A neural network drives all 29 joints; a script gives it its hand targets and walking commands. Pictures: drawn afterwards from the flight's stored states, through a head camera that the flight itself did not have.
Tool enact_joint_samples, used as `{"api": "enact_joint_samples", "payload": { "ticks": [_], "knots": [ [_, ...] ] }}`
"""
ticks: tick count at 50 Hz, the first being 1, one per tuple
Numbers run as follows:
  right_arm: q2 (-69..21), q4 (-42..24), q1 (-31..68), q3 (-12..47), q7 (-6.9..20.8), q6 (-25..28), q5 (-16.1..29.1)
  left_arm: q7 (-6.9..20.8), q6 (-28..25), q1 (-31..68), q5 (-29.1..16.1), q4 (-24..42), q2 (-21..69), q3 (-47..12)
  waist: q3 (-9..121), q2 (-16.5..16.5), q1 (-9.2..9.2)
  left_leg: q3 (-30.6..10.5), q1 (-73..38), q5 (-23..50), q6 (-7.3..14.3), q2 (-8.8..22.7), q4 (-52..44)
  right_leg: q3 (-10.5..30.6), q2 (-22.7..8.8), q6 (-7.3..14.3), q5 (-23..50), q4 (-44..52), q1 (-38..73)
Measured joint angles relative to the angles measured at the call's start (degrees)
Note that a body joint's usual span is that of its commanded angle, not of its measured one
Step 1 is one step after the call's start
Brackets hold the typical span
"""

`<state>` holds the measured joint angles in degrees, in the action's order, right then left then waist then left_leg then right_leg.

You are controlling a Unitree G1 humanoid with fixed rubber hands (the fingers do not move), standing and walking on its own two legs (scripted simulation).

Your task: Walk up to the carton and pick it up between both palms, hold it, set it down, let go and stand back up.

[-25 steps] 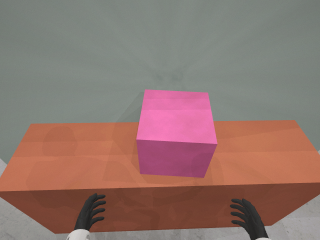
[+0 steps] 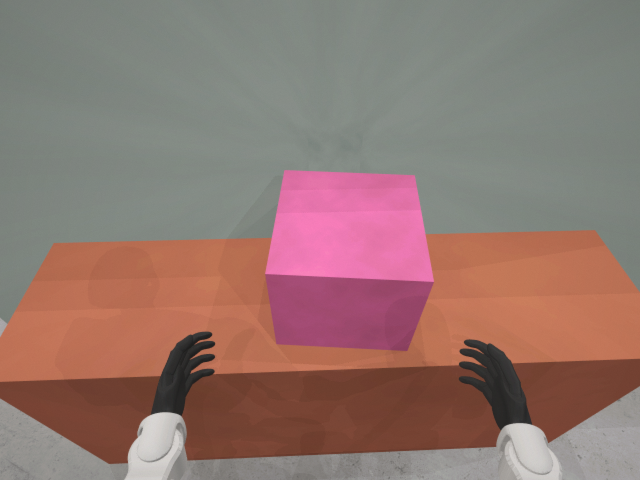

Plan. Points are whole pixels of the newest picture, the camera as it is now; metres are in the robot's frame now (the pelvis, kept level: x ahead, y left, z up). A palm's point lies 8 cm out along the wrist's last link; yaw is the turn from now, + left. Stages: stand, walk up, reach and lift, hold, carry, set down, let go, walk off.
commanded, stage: reach and lift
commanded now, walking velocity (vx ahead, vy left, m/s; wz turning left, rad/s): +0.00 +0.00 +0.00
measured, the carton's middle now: (345, 259) +0.50 -0.02 -0.07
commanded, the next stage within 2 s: none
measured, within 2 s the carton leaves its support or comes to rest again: neither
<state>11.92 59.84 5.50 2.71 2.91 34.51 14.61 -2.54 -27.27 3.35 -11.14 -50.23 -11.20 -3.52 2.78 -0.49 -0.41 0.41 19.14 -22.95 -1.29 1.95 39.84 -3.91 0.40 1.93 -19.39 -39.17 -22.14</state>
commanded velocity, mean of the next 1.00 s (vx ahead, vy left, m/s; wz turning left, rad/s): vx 0.00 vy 0.00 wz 0.00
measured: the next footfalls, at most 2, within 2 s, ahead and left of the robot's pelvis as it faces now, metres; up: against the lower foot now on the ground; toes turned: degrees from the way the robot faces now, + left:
none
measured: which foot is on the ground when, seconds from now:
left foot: down 0.00-1.00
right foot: down 0.00-1.00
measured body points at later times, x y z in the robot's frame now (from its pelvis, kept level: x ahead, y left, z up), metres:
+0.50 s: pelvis -0.01 +0.00 -0.01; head +0.01 +0.00 +0.44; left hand +0.33 +0.21 -0.01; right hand +0.33 -0.24 +0.00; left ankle -0.02 +0.13 -0.72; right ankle +0.01 -0.10 -0.72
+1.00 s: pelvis -0.02 +0.00 -0.02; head +0.04 -0.01 +0.43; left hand +0.40 +0.20 +0.03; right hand +0.40 -0.24 +0.04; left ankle -0.02 +0.13 -0.72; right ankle +0.01 -0.10 -0.72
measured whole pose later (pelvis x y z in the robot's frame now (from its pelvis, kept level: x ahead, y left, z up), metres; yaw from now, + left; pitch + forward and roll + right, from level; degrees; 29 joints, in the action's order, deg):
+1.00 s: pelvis -0.02 +0.00 -0.02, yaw -1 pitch +21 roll +0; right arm 20.7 74.4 46.1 10.7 1.8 18.6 27.6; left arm -3.1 -19.2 46.0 -21.9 -74.4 -15.3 -9.0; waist 15.7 0.1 -0.7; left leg -0.1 46.3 -20.4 -1.7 2.0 45.3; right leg -2.7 1.2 2.3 -15.9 -43.5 -49.1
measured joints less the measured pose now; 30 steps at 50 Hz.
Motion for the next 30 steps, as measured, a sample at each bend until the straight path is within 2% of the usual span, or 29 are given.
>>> {"api": "enact_joint_samples", "payload": {
  "ticks": [7,12,26,30],
  "knots": [
    [0.3,3.9,6.5,0.9,-0.7,-0.1,2.2,0.0,-1.3,6.2,-1.9,-4.0,-0.9,-0.9,1.2,0.3,0.68,-0.6,4.8,-0.3,-0.1,0.0,2.5,-0.2,0.0,0.1,-0.1,-1.9,-4.5],
    [1.8,5.1,9.9,2.0,-0.8,-0.9,4.1,0.0,-0.7,9.7,-2.4,-5.3,-1.0,-1.0,2.8,0.8,0.29,-0.3,7.4,-0.1,-0.1,0.3,2.9,0.2,0.5,0.1,0.6,-1.9,-7.1],
    [4.7,8.1,21.4,4.6,-0.5,-8.5,7.5,-0.3,2.1,22.9,-7.0,-14.7,-2.9,-3.3,7.9,0.3,0.53,-0.4,14.5,1.0,-0.2,-0.1,3.6,0.7,0.4,0.2,1.4,-3.1,-14.4],
    [5.1,10.2,24.8,5.7,-0.7,-9.7,8.9,-0.1,3.5,26.2,-7.0,-16.2,-2.8,-3.6,8.0,0.6,0.36,-0.6,15.8,1.3,-0.2,-0.1,3.6,0.7,0.5,0.2,1.9,-2.7,-15.5]
  ]
}}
